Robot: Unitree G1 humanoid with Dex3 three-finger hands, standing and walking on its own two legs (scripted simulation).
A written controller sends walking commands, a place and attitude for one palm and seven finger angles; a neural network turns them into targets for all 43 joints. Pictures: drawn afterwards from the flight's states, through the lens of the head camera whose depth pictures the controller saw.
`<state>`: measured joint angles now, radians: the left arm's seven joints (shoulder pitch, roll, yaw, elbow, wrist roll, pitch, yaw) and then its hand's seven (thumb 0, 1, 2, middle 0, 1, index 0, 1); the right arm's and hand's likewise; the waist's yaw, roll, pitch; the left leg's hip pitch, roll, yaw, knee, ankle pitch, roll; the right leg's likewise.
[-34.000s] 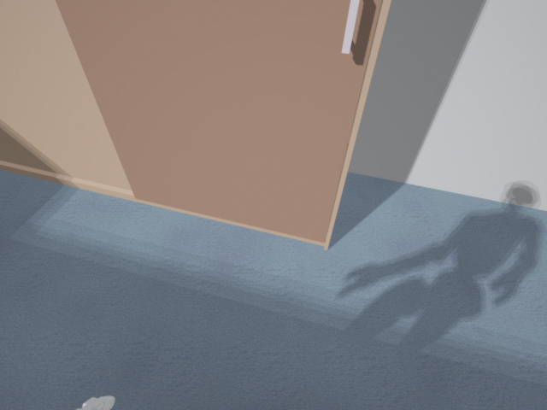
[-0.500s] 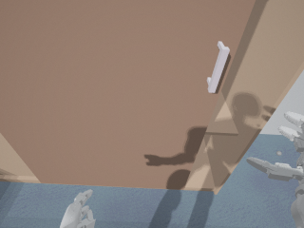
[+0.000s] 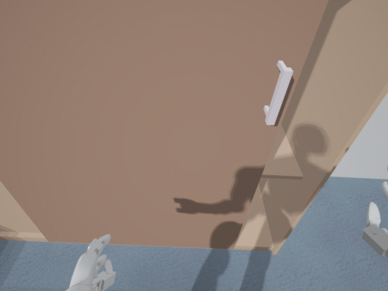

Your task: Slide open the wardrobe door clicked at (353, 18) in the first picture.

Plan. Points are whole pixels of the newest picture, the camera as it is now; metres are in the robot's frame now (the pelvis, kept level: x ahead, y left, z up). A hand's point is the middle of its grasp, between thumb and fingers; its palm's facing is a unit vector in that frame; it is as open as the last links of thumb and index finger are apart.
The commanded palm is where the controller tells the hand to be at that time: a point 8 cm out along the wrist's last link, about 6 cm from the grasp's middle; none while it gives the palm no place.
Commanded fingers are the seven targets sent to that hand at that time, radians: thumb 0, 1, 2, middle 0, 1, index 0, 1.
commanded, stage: draw the hand back to the body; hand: right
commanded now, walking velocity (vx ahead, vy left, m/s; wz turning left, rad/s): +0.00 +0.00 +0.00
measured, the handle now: (275, 93) +0.50 -0.20 +0.20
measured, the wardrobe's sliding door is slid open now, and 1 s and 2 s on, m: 0.22 0.22 0.22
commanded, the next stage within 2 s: step back with the hand held close in 0.28 s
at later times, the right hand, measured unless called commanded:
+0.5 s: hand (370, 216) +0.20 -0.28 +0.16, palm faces +0.47 +0.79 -0.38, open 7.4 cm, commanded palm +0.14 -0.30 +0.17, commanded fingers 0.00 -0.90 -0.90 0.20 0.30 0.20 0.30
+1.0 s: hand out of the picture +0.12 -0.31 +0.15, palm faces +0.50 +0.76 -0.42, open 7.4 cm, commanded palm +0.06 -0.33 +0.17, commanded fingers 0.00 -0.90 -0.90 0.20 0.30 0.20 0.30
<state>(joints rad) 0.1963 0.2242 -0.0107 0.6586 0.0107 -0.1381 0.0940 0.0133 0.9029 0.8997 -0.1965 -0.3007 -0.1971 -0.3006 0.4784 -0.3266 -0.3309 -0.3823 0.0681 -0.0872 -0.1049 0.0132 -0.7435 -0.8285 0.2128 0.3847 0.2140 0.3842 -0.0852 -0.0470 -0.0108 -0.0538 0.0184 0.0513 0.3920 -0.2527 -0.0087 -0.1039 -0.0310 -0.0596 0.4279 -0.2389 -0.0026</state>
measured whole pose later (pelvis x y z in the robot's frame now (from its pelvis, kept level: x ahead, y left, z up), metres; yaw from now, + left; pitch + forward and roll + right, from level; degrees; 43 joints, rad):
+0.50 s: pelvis +0.00 +0.00 +0.00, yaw +0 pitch -3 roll +1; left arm 0.20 0.22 -0.02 0.65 0.01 -0.10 0.09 0.01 0.90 0.90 -0.20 -0.30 -0.20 -0.30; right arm 0.43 -0.35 -0.37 -0.36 0.06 -0.11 -0.11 0.02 -0.89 -0.90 0.21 0.30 0.21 0.30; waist -0.05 -0.05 -0.01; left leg -0.10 0.01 0.06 0.39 -0.24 -0.01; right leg -0.17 -0.04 -0.05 0.47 -0.25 -0.01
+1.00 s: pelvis -0.08 -0.03 -0.02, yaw -1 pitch -2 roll +2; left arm 0.23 0.21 -0.02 0.55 0.00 -0.08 0.09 0.01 0.90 0.90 -0.20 -0.30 -0.20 -0.30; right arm 0.47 -0.38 -0.43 -0.43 0.02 -0.21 -0.15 0.02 -0.89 -0.90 0.21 0.30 0.21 0.30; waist -0.02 -0.01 0.02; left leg -0.34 0.03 0.03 0.59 -0.23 -0.05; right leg -0.41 -0.01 -0.05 0.65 -0.23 -0.06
